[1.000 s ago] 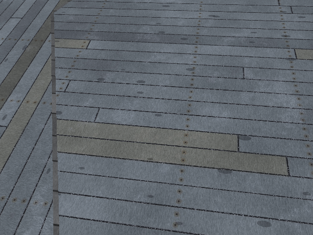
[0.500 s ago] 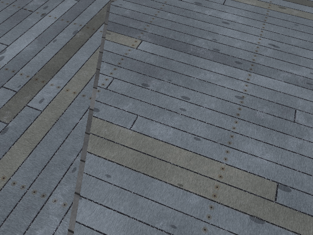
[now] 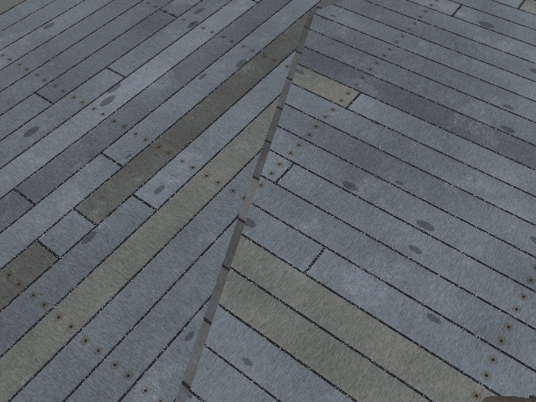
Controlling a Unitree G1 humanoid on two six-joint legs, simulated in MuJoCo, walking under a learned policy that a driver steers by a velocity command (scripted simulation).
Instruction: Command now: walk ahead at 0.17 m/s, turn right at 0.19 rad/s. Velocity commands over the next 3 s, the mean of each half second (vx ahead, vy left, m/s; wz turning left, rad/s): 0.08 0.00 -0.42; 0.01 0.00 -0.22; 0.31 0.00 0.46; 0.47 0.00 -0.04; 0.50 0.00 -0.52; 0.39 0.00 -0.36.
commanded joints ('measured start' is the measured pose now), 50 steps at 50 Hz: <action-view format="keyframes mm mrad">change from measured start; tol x32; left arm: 1 -84 198 49 -78 -18 6 15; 50 -127 123 23 -153 37 61 50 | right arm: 1 64 -71 -18 -39 4 1 1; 50 50 -171 -71 34 30 45 -6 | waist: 1 -66 -130 -150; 8 -86 250 -292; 25 -33 95 -163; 27 -71 -338 -146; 50 -36 93 -136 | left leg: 1 213 -40 10 -126 143 -5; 7 640 344 -288 -329 773 231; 11 451 277 -228 -458 299 263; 23 401 296 15 -435 350 260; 28 -130 -35 88 298 -437 -35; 50 295 86 -115 -313 266 121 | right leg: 1 -24 -224 170 -35 514 -176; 8 -374 8 62 659 -558 74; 13 -346 -77 40 841 -294 139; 25 -20 -55 -85 185 -54 18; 28 137 -448 514 -8 464 -323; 50 11 -44 9 176 -96 -14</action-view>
